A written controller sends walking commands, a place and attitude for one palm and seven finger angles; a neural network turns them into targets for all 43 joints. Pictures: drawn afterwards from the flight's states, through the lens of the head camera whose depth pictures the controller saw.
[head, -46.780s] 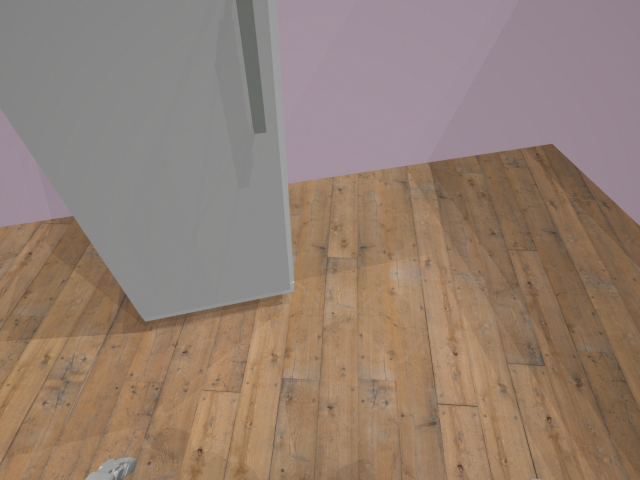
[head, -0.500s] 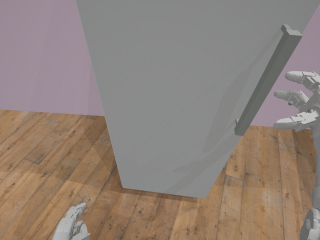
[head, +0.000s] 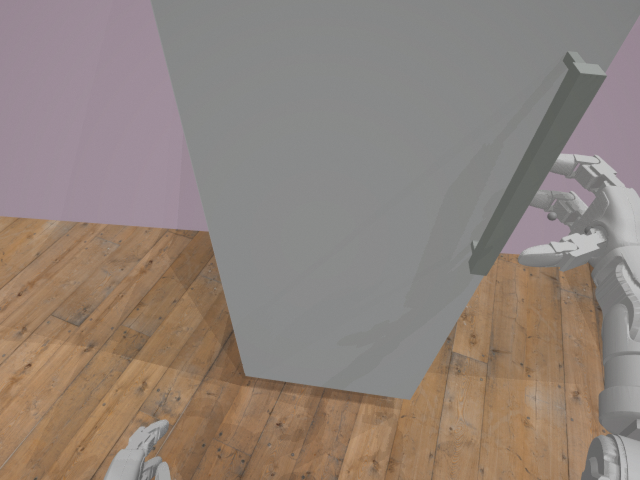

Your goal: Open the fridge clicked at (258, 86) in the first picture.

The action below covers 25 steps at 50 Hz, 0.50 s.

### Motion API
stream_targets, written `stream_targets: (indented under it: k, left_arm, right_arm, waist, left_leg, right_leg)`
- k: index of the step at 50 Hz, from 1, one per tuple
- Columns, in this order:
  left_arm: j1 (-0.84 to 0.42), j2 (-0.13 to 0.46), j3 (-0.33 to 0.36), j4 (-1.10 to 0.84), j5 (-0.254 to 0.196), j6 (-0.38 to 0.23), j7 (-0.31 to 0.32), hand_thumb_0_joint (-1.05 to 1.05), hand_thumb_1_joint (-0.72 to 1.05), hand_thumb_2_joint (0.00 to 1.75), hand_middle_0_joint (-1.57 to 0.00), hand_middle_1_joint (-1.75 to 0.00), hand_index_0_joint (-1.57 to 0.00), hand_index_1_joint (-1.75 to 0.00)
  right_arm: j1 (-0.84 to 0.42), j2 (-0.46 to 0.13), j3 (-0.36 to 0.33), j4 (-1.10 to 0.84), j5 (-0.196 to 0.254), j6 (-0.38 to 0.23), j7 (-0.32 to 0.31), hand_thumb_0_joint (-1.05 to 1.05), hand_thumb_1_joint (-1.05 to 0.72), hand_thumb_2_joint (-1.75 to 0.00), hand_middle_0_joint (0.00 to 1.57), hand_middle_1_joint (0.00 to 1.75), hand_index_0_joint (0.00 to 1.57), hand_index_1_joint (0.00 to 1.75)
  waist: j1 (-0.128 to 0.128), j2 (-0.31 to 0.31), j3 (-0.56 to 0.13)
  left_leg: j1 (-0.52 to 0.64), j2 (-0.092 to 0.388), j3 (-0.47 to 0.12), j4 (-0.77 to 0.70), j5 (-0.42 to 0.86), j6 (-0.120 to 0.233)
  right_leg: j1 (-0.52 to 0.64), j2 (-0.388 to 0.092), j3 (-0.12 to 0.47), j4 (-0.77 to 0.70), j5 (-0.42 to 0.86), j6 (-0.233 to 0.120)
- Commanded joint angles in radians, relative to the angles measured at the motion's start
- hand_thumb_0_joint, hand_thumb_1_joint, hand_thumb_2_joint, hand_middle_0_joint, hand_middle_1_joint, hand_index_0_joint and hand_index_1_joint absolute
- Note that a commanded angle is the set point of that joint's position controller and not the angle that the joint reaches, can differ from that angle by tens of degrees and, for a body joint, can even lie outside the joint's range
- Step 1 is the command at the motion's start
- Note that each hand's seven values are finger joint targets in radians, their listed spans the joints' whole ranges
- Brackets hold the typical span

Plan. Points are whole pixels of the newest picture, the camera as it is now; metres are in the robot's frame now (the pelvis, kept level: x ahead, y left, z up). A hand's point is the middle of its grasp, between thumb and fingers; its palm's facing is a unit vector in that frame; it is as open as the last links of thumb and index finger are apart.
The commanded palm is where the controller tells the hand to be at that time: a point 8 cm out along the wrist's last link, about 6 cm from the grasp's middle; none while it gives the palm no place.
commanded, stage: feel for the door with the fingertips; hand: right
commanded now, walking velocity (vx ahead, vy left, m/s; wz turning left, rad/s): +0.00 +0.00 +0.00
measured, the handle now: (516, 182) +0.46 -0.21 +0.17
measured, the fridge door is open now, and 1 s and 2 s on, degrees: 4 2 2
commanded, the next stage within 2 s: slide the fingers in behind the handle in 0.66 s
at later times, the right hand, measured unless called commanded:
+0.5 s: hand (554, 198) +0.42 -0.23 +0.18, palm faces +0.07 +1.00 +0.00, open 13.9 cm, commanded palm +0.39 -0.28 +0.18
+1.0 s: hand (543, 198) +0.42 -0.22 +0.18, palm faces +0.06 +1.00 +0.02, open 13.9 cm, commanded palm +0.38 -0.28 +0.18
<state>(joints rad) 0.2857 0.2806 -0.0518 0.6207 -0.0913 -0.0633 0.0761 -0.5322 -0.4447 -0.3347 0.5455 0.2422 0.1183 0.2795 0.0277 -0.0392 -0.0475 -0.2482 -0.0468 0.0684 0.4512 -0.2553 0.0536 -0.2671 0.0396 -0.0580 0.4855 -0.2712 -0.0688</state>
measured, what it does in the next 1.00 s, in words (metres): stands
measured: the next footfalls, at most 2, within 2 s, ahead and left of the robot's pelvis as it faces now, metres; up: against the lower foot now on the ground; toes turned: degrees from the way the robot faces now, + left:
none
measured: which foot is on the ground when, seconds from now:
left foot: down 0.00-1.00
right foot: down 0.00-1.00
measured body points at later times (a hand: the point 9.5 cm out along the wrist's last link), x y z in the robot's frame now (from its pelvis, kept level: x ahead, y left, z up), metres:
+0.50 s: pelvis +0.00 +0.00 +0.00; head +0.01 +0.01 +0.45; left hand +0.11 +0.26 -0.11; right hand +0.41 -0.29 +0.18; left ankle -0.01 +0.08 -0.74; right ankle -0.01 -0.07 -0.74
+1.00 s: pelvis +0.00 +0.01 +0.00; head +0.01 +0.01 +0.45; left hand +0.09 +0.27 -0.11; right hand +0.41 -0.28 +0.18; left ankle -0.01 +0.08 -0.74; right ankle -0.01 -0.07 -0.74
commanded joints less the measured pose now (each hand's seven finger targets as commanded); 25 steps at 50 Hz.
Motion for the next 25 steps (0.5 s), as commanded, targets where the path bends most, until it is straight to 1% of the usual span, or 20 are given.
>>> stream_targets:
  k: [1, 2, 3, 4, 5, 7, 9, 10, 11, 12, 14, 15, 16, 17, 19, 20, 21, 22, 23, 25]
  left_arm:
    - [-0.064, 0.127, 0.049, -0.132, 0.001, -0.041, 0.013, 0.0, 0.9, 0.9, -0.2, -0.3, -0.2, -0.3]
    - [-0.069, 0.125, 0.047, -0.133, 0.003, -0.041, 0.014, 0.0, 0.9, 0.9, -0.2, -0.3, -0.2, -0.3]
    - [-0.071, 0.123, 0.045, -0.13, 0.001, -0.041, 0.016, 0.0, 0.9, 0.9, -0.2, -0.3, -0.2, -0.3]
    - [-0.067, 0.123, 0.044, -0.123, 0.002, -0.041, 0.017, 0.0, 0.9, 0.9, -0.2, -0.3, -0.2, -0.3]
    - [-0.068, 0.124, 0.043, -0.123, 0.003, -0.038, 0.017, 0.0, 0.9, 0.9, -0.2, -0.3, -0.2, -0.3]
    - [-0.064, 0.127, 0.042, -0.117, 0.001, -0.028, 0.02, 0.0, 0.9, 0.9, -0.2, -0.3, -0.2, -0.3]
    - [-0.059, 0.128, 0.04, -0.113, -0.001, -0.024, 0.024, 0.0, 0.9, 0.9, -0.2, -0.3, -0.2, -0.3]
    - [-0.056, 0.13, 0.04, -0.11, -0.002, -0.024, 0.026, 0.0, 0.9, 0.9, -0.2, -0.3, -0.2, -0.3]
    - [-0.046, 0.134, 0.044, -0.11, -0.001, -0.022, 0.027, 0.0, 0.9, 0.9, -0.2, -0.3, -0.2, -0.3]
    - [-0.049, 0.135, 0.044, -0.115, -0.001, -0.023, 0.027, 0.0, 0.9, 0.9, -0.2, -0.3, -0.2, -0.3]
    - [-0.052, 0.128, 0.044, -0.119, -0.003, -0.027, 0.028, 0.0, 0.9, 0.9, -0.2, -0.3, -0.2, -0.3]
    - [-0.045, 0.128, 0.042, -0.113, -0.002, -0.03, 0.028, 0.0, 0.9, 0.9, -0.2, -0.3, -0.2, -0.3]
    - [-0.034, 0.13, 0.047, -0.106, -0.001, -0.03, 0.028, 0.0, 0.9, 0.9, -0.2, -0.3, -0.2, -0.3]
    - [-0.037, 0.133, 0.048, -0.104, -0.001, -0.032, 0.027, 0.0, 0.9, 0.9, -0.2, -0.3, -0.2, -0.3]
    - [-0.028, 0.135, 0.048, -0.097, -0.001, -0.032, 0.026, 0.0, 0.9, 0.9, -0.2, -0.3, -0.2, -0.3]
    - [-0.026, 0.137, 0.046, -0.093, -0.001, -0.031, 0.025, 0.0, 0.9, 0.9, -0.2, -0.3, -0.2, -0.3]
    - [-0.019, 0.138, 0.051, -0.093, 0.0, -0.028, 0.022, 0.0, 0.9, 0.9, -0.2, -0.3, -0.2, -0.3]
    - [-0.022, 0.141, 0.049, -0.093, -0.001, -0.027, 0.021, 0.0, 0.9, 0.9, -0.2, -0.3, -0.2, -0.3]
    - [-0.02, 0.141, 0.049, -0.096, -0.001, -0.026, 0.02, 0.0, 0.9, 0.9, -0.2, -0.3, -0.2, -0.3]
    - [-0.018, 0.14, 0.049, -0.088, -0.004, -0.027, 0.021, 0.0, 0.9, 0.9, -0.2, -0.3, -0.2, -0.3]
  right_arm:
    - [-0.438, -0.295, -0.089, -0.269, 0.013, -0.087, -0.039, 0.0, 0.5, -0.3, 0.3, 1.2, 0.3, 1.2]
    - [-0.448, -0.293, -0.098, -0.277, 0.011, -0.09, -0.046, 0.0, 0.5, -0.3, 0.3, 1.2, 0.3, 1.2]
    - [-0.46, -0.276, -0.079, -0.263, 0.004, -0.085, -0.048, 0.0, 0.5, -0.3, 0.3, 1.2, 0.3, 1.2]
    - [-0.47, -0.29, -0.091, -0.244, -0.001, -0.083, -0.052, 0.0, 0.5, -0.3, 0.3, 1.2, 0.3, 1.2]
    - [-0.464, -0.288, -0.086, -0.23, -0.006, -0.079, -0.052, 0.0, 0.5, -0.3, 0.3, 1.2, 0.3, 1.2]
    - [-0.453, -0.302, -0.092, -0.165, -0.012, -0.06, -0.049, 0.0, 0.5, -0.3, 0.3, 1.2, 0.3, 1.2]
    - [-0.504, -0.294, -0.069, -0.128, -0.016, -0.048, -0.039, 0.0, 0.5, -0.3, 0.3, 1.2, 0.3, 1.2]
    - [-0.523, -0.29, -0.058, -0.102, -0.015, -0.049, -0.031, 0.0, 0.5, -0.3, 0.3, 1.2, 0.3, 1.2]
    - [-0.524, -0.292, -0.057, -0.093, -0.011, -0.054, -0.024, 0.0, 0.5, -0.3, 0.3, 1.2, 0.3, 1.2]
    - [-0.539, -0.315, -0.073, -0.106, -0.012, -0.063, -0.019, 0.0, 0.5, -0.3, 0.3, 1.2, 0.3, 1.2]
    - [-0.578, -0.282, -0.038, -0.133, -0.009, -0.087, -0.006, 0.0, 0.5, -0.3, 0.3, 1.2, 0.3, 1.2]
    - [-0.616, -0.254, -0.006, -0.137, -0.006, -0.1, 0.001, 0.0, 0.5, -0.3, 0.3, 1.2, 0.3, 1.2]
    - [-0.622, -0.245, 0.003, -0.132, 0.001, -0.113, 0.004, 0.0, 0.5, -0.3, 0.3, 1.2, 0.3, 1.2]
    - [-0.621, -0.256, -0.009, -0.13, 0.002, -0.12, 0.006, 0.0, 0.5, -0.3, 0.3, 1.2, 0.3, 1.2]
    - [-0.587, -0.263, -0.027, -0.085, 0.005, -0.119, 0.005, 0.0, 0.5, -0.3, 0.3, 1.2, 0.3, 1.2]
    - [-0.598, -0.255, -0.019, -0.068, 0.004, -0.116, 0.003, 0.0, 0.5, -0.3, 0.3, 1.2, 0.3, 1.2]
    - [-0.569, -0.264, -0.033, -0.052, 0.009, -0.112, -0.002, 0.0, 0.5, -0.3, 0.3, 1.2, 0.3, 1.2]
    - [-0.567, -0.28, -0.045, -0.038, 0.001, -0.103, -0.006, 0.0, 0.5, -0.3, 0.3, 1.2, 0.3, 1.2]
    - [-0.58, -0.283, -0.045, -0.042, -0.002, -0.098, -0.012, 0.0, 0.5, -0.3, 0.3, 1.2, 0.3, 1.2]
    - [-0.648, -0.239, 0.006, -0.037, -0.008, -0.101, -0.014, 0.0, 0.5, -0.3, 0.3, 1.2, 0.3, 1.2]
  waist:
    - [-0.012, 0.02, -0.289]
    - [-0.014, 0.001, -0.293]
    - [-0.008, -0.015, -0.282]
    - [-0.007, -0.011, -0.27]
    - [-0.009, -0.026, -0.269]
    - [-0.004, -0.005, -0.241]
    - [0.01, -0.025, -0.229]
    - [0.018, -0.01, -0.218]
    - [0.019, 0.014, -0.233]
    - [0.012, -0.004, -0.266]
    - [0.017, -0.057, -0.297]
    - [0.03, -0.072, -0.308]
    - [0.037, -0.024, -0.311]
    - [0.029, -0.047, -0.321]
    - [0.021, -0.03, -0.3]
    - [0.022, -0.034, -0.287]
    - [0.016, 0.006, -0.287]
    - [0.01, -0.006, -0.284]
    - [0.009, 0.007, -0.283]
    - [0.033, -0.004, -0.251]
  left_leg:
    - [0.059, 0.035, -0.063, -0.039, 0.296, -0.015]
    - [0.067, 0.035, -0.065, -0.035, 0.308, -0.015]
    - [0.058, 0.036, -0.067, -0.037, 0.308, -0.016]
    - [0.053, 0.036, -0.064, -0.04, 0.302, -0.015]
    - [0.054, 0.038, -0.066, -0.04, 0.299, -0.014]
    - [0.054, 0.04, -0.07, -0.045, 0.304, -0.016]
    - [0.037, 0.043, -0.07, -0.053, 0.28, -0.016]
    - [0.03, 0.043, -0.069, -0.055, 0.272, -0.017]
    - [0.039, 0.044, -0.07, -0.053, 0.285, -0.018]
    - [0.054, 0.044, -0.075, -0.046, 0.303, -0.016]
    - [0.042, 0.043, -0.074, -0.043, 0.315, -0.013]
    - [0.022, 0.041, -0.07, -0.043, 0.304, -0.013]
    - [0.02, 0.038, -0.065, -0.042, 0.312, -0.013]
    - [0.012, 0.036, -0.069, -0.039, 0.308, -0.013]
    - [0.006, 0.035, -0.062, -0.04, 0.296, -0.011]
    - [0.001, 0.036, -0.06, -0.041, 0.29, -0.011]
    - [0.013, 0.036, -0.06, -0.042, 0.302, -0.013]
    - [0.021, 0.038, -0.063, -0.037, 0.308, -0.012]
    - [0.03, 0.039, -0.065, -0.038, 0.309, -0.014]
    - [-0.006, 0.039, -0.061, -0.045, 0.28, -0.015]
  right_leg:
    - [0.183, -0.061, 0.108, -0.037, 0.333, 0.024]
    - [0.183, -0.058, 0.107, -0.041, 0.338, 0.025]
    - [0.185, -0.055, 0.104, -0.042, 0.335, 0.025]
    - [0.181, -0.056, 0.108, -0.044, 0.332, 0.027]
    - [0.177, -0.055, 0.104, -0.045, 0.326, 0.027]
    - [0.147, -0.053, 0.095, -0.042, 0.302, 0.021]
    - [0.14, -0.049, 0.095, -0.044, 0.27, 0.021]
    - [0.132, -0.051, 0.097, -0.044, 0.258, 0.02]
    - [0.132, -0.053, 0.094, -0.036, 0.268, 0.017]
    - [0.143, -0.05, 0.096, -0.033, 0.282, 0.016]
    - [0.188, -0.049, 0.099, -0.025, 0.317, 0.019]
    - [0.211, -0.05, 0.106, -0.023, 0.321, 0.023]
    - [0.215, -0.056, 0.109, -0.013, 0.342, 0.021]
    - [0.224, -0.055, 0.113, -0.014, 0.34, 0.023]
    - [0.211, -0.054, 0.119, -0.021, 0.335, 0.026]
    - [0.203, -0.053, 0.118, -0.025, 0.327, 0.027]
    - [0.19, -0.052, 0.112, -0.019, 0.333, 0.022]
    - [0.171, -0.051, 0.11, -0.025, 0.327, 0.023]
    - [0.161, -0.049, 0.109, -0.027, 0.316, 0.02]
    - [0.165, -0.051, 0.114, -0.031, 0.294, 0.02]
